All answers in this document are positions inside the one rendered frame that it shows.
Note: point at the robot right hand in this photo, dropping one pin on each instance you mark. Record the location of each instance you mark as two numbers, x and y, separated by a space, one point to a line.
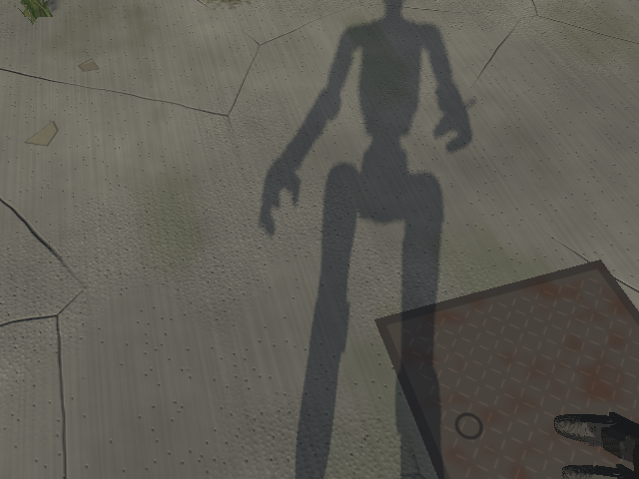
615 433

